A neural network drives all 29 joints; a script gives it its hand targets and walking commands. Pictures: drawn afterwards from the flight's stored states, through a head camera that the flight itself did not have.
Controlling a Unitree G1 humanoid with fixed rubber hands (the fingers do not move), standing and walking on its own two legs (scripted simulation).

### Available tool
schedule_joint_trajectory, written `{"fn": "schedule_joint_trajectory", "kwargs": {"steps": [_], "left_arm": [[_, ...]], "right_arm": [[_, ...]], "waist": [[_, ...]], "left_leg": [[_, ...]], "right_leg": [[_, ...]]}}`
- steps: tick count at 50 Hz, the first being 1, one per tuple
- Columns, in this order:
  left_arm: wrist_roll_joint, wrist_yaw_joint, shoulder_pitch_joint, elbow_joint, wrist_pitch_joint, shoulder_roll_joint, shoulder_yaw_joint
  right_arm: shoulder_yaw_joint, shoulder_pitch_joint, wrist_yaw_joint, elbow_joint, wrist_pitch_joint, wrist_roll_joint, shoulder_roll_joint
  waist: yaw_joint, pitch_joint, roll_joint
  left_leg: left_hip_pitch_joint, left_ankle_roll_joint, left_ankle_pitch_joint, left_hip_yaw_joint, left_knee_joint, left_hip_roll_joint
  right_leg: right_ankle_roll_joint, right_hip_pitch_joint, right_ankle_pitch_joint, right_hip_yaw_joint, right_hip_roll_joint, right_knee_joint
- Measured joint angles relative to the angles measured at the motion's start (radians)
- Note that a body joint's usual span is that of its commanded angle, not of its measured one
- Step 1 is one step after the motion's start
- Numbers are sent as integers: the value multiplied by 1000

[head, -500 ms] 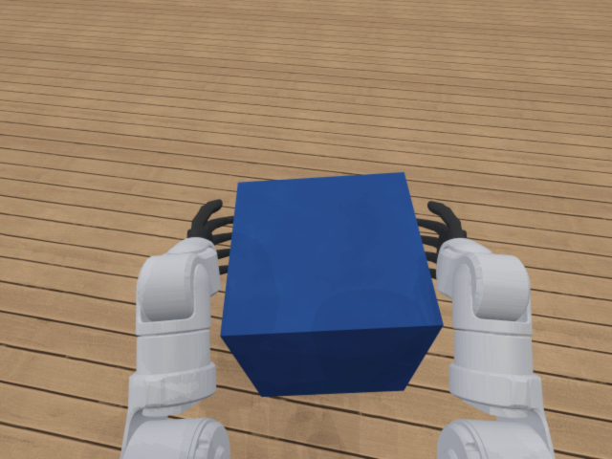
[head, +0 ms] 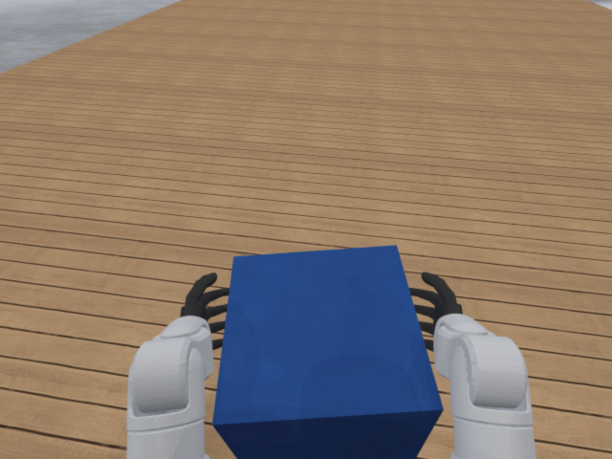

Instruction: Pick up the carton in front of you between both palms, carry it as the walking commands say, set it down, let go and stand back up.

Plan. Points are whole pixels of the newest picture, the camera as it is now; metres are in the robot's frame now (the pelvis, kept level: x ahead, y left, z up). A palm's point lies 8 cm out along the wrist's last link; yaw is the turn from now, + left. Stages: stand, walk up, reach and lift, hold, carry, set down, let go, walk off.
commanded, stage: carry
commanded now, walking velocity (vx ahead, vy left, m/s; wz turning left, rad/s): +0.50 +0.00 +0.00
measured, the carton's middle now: (323, 368) +0.26 +0.00 +0.02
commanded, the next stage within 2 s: none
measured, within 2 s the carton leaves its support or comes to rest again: neither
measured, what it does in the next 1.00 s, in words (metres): walks ahead: right foot, then left foot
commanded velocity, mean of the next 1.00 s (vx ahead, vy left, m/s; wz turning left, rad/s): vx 0.41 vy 0.00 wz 0.00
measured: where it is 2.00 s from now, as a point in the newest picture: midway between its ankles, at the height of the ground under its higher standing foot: (311, 364)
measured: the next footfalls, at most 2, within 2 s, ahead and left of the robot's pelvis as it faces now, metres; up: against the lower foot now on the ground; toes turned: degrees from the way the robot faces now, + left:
right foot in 0.40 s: +0.40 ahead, -0.13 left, +0.00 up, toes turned -10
left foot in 0.86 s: +0.69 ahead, +0.11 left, +0.00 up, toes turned +11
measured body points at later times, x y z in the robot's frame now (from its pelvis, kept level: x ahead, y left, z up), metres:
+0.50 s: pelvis +0.29 -0.04 +0.01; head +0.27 -0.05 +0.46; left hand +0.56 +0.13 +0.08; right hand +0.57 -0.18 +0.07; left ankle +0.14 +0.07 -0.65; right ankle +0.36 -0.12 -0.72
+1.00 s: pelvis +0.59 +0.02 +0.01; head +0.61 +0.04 +0.46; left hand +0.88 +0.17 +0.08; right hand +0.87 -0.13 +0.08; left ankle +0.65 +0.10 -0.72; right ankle +0.48 -0.10 -0.64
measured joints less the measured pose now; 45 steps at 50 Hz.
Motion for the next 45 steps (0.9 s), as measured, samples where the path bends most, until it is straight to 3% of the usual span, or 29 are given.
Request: {"fn": "schedule_joint_trajectory", "kwargs": {"steps": [2,4,11,18,20,21,23,25,27,33,40,43,45], "left_arm": [[4,2,3,19,6,-8,2],[11,2,11,21,1,-20,-3],[12,1,22,-29,-27,-17,-28],[8,-1,41,-50,-21,-14,-23],[7,-1,34,-33,-23,-15,-23],[10,-2,26,-6,-35,-17,-29],[13,-2,12,46,-49,-19,-38],[10,-1,20,56,-51,-18,-38],[4,1,39,40,-56,-16,-38],[-16,6,66,-35,-73,-13,-39],[-16,7,45,-92,-48,-15,-51],[-6,6,27,-94,-27,-16,-44],[-3,8,12,-71,-22,-11,-23]], "right_arm": [[-5,12,0,13,5,2,-2],[-12,30,1,4,1,10,-5],[-7,48,0,-55,-27,20,-7],[11,44,1,-62,-12,11,-6],[7,40,1,-58,-6,5,-7],[-3,39,1,-50,-9,3,-9],[-19,45,2,-32,-11,2,-14],[-24,54,1,-25,-12,-1,-7],[-10,62,0,-30,-17,0,-9],[20,81,-2,-88,-41,4,-11],[10,78,-5,-160,-21,14,-10],[0,54,-4,-148,-6,17,-8],[3,25,-4,-93,-18,14,-4]], "waist": [[-7,10,10],[-14,21,15],[-23,33,31],[-11,6,37],[-8,6,52],[-2,8,74],[14,23,77],[20,46,64],[26,65,61],[35,76,50],[24,48,43],[20,39,27],[5,48,-8]], "left_leg": [[46,-5,-14,0,-44,-1],[99,-9,-10,-1,-106,-8],[280,-29,-34,-16,-271,-19],[446,-88,-171,-29,-280,-6],[455,-111,-264,-41,-176,21],[414,-112,-289,-51,-57,53],[266,-105,-297,-117,264,49],[118,-84,-281,-147,494,27],[7,-73,-220,-147,545,31],[-147,-91,-58,-125,271,63],[-113,-77,94,-63,-31,49],[-30,-55,95,-11,-103,23],[-33,-9,56,12,-21,6]], "right_leg": [[-17,-129,42,0,10,147],[-24,-224,107,-8,1,141],[-5,-356,303,-34,-35,-222],[-20,-285,404,-106,-18,-454],[-44,-229,416,-141,1,-492],[-68,-232,412,-157,13,-450],[-92,-224,348,-168,13,-403],[-87,-182,320,-169,10,-431],[-79,-130,317,-168,15,-485],[-61,36,294,-155,26,-636],[0,225,168,-146,18,-676],[35,261,41,-131,-12,-552],[31,156,16,-86,-55,-269]]}}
